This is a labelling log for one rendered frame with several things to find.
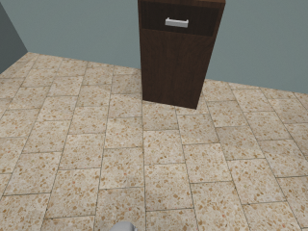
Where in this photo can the cabinet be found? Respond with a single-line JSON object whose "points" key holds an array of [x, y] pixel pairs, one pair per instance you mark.
{"points": [[174, 65]]}

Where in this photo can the drawer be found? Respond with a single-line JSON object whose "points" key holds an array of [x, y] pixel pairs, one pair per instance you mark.
{"points": [[201, 20]]}

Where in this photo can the handle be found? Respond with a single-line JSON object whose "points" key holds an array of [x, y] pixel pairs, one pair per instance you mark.
{"points": [[177, 23]]}

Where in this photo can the robot left thigh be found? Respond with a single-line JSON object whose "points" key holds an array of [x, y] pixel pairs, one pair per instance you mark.
{"points": [[124, 226]]}

